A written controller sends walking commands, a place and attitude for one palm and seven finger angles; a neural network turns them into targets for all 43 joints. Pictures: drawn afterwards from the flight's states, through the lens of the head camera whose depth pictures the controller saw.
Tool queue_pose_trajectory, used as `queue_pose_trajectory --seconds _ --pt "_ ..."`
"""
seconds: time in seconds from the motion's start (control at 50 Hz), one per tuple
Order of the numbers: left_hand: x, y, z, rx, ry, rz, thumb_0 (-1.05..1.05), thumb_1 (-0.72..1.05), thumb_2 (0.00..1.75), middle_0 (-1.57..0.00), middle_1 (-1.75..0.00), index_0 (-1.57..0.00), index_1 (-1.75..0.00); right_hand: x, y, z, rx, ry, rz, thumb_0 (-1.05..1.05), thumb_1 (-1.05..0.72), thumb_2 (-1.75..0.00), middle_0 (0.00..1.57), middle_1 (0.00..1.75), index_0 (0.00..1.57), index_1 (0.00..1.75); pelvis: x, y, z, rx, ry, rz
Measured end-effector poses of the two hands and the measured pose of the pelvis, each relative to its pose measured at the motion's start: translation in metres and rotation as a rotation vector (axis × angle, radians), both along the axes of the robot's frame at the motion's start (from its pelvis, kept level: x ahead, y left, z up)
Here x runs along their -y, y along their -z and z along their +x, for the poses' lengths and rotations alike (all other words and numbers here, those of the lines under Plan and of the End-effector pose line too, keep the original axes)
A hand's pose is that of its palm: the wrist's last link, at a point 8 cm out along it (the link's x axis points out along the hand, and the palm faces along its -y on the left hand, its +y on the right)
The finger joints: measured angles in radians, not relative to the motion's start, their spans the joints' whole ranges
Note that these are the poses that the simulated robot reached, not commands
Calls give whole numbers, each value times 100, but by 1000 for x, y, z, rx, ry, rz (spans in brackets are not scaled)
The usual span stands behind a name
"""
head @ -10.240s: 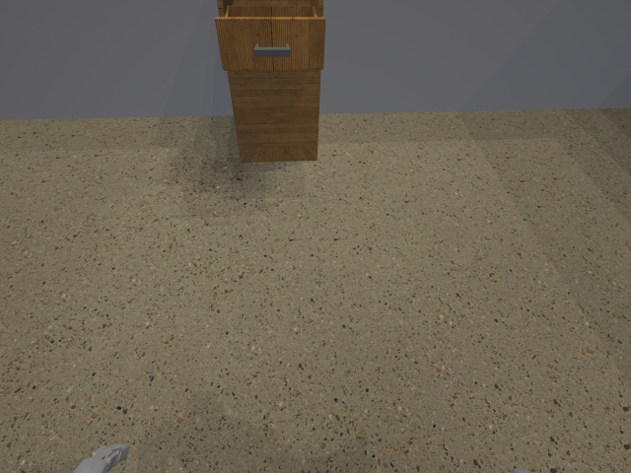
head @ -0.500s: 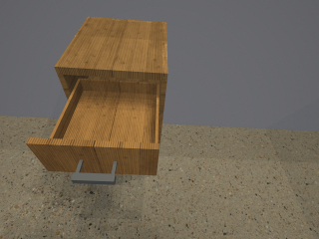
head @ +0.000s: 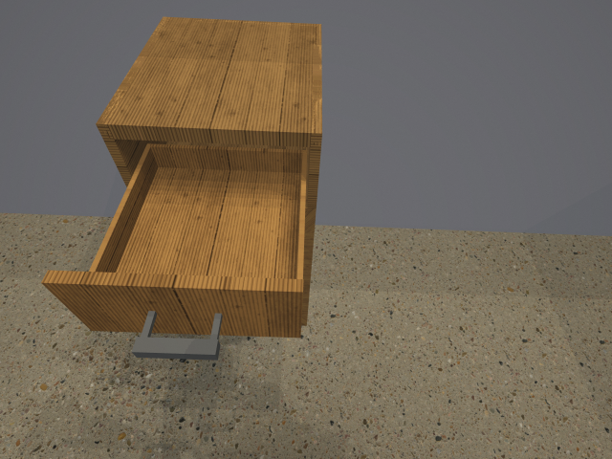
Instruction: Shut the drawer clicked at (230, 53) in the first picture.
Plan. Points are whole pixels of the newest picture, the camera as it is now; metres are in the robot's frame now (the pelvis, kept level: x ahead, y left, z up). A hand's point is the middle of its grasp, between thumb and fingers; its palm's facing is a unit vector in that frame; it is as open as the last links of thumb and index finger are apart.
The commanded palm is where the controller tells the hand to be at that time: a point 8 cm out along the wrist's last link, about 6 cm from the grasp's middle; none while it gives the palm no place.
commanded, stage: come to a stop and stand still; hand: left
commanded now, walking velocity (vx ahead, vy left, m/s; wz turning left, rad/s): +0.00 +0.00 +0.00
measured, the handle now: (180, 333) +0.28 +0.21 -0.06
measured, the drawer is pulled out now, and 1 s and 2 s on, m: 0.30 0.30 0.29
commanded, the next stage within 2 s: look again from close up in 0.44 s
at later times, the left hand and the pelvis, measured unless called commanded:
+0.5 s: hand out of the picture -0.06 +0.16 -0.17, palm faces +0.05 -0.99 -0.17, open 7.3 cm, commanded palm none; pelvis -0.02 +0.01 +0.01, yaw +0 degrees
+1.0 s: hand out of the picture +0.00 +0.19 -0.18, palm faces +0.05 -0.98 -0.18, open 7.3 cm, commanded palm none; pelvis +0.00 +0.02 +0.00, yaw +1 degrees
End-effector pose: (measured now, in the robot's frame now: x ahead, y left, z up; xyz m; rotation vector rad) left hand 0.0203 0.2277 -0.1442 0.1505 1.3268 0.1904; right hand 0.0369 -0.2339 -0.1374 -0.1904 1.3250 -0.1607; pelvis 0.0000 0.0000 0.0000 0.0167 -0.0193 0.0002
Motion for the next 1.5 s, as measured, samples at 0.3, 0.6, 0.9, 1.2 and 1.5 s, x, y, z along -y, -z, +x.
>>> queue_pose_trajectory --seconds 0.3,0.6,0.9,1.2,1.5 --pt "2 -8 -52 -34 3 -29 0 91 90 -20 -30 -20 -30 -14 -6 -24 42 -5 37 0 -94 -90 20 30 20 30 -8 -8 -22 4 0 -14" --pt "19 -8 -93 -161 -1 -58 0 91 90 -20 -30 -20 -30 -36 2 -88 -139 31 91 0 -91 -90 20 30 20 30 -9 -7 -20 -12 -5 -29" --pt "-5 0 -33 -16 -3 -32 1 92 90 -20 -30 -20 -30 -42 4 -51 -60 8 65 2 -92 -90 20 30 20 30 -20 -2 -6 -2 -26 -25" --pt "-40 -56 27 371 -87 61 4 96 90 -22 -31 -22 -31 -28 -20 3 232 -37 -19 1 -93 -90 20 30 20 30 -27 -2 -4 -11 -24 -12" --pt "18 -95 56 1175 63 -139 1 92 90 -37 -52 -43 -55 -16 -44 163 834 -321 -26 1 -90 -90 20 30 20 30 -3 65 -27 -205 -85 -37"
